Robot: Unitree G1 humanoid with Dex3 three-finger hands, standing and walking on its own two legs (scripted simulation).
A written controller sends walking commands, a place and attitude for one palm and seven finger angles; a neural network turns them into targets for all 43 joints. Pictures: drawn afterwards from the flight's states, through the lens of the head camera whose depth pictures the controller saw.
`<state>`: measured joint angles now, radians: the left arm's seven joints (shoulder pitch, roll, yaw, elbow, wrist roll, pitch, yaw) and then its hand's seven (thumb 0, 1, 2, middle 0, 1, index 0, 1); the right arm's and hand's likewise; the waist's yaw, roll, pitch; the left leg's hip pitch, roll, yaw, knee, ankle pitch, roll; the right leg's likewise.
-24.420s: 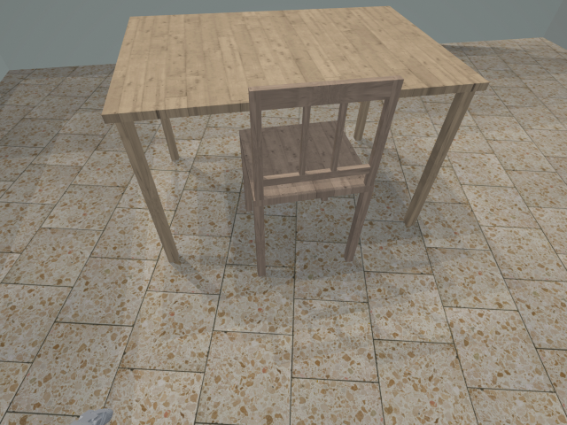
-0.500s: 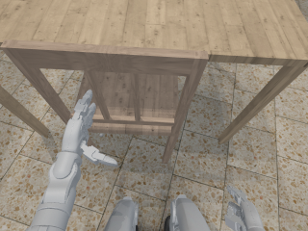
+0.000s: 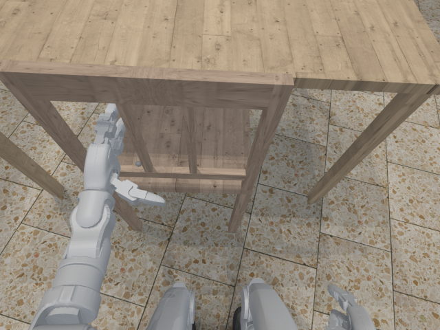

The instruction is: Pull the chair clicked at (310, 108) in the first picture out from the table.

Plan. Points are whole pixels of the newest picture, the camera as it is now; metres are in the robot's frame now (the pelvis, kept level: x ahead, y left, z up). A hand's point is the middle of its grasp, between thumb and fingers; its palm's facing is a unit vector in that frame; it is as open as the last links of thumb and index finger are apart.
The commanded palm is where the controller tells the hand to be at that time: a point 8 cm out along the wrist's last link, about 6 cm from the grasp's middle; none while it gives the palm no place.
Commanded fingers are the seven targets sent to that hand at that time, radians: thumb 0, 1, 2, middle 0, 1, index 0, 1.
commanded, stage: push the fingers through the gap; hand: left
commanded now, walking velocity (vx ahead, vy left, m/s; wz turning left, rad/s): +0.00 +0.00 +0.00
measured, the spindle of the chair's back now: (137, 140) +0.46 +0.17 +0.00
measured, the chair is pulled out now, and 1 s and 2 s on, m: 0.00 0.00 0.00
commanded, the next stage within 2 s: hook a spindle and tug to test in 0.78 s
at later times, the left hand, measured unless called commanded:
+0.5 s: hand (149, 148) +0.43 +0.14 +0.02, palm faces -0.02 -1.00 -0.04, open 16.9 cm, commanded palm +0.41 +0.19 +0.02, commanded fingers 0.00 -0.50 0.30 -0.06 -0.08 -0.06 -0.08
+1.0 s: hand (146, 147) +0.43 +0.14 +0.02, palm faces -0.02 -1.00 -0.03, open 16.8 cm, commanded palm +0.41 +0.19 +0.02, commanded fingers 0.00 -0.50 0.30 -0.18 -0.46 -0.18 -0.46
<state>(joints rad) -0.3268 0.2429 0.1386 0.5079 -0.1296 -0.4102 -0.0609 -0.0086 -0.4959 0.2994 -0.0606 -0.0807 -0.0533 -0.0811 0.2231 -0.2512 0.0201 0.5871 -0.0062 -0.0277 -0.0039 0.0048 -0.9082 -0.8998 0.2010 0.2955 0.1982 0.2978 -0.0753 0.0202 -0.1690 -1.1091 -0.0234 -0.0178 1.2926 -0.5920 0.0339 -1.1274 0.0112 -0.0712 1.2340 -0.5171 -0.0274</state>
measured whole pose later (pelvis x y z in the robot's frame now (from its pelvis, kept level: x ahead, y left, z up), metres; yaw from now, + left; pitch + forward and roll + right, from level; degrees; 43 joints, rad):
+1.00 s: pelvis +0.00 +0.00 +0.00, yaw -1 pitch +25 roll -2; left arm -0.52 0.26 0.20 0.75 -0.11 -0.45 -0.09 -0.01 -0.50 0.30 -0.07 -0.13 -0.07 -0.13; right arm 0.24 -0.26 0.01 0.61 -0.01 0.01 0.01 0.00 -0.91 -0.90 0.20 0.30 0.20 0.30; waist -0.11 0.03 -0.17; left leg -1.14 -0.02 -0.01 1.29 -0.58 0.04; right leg -1.16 0.02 -0.06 1.22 -0.50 -0.02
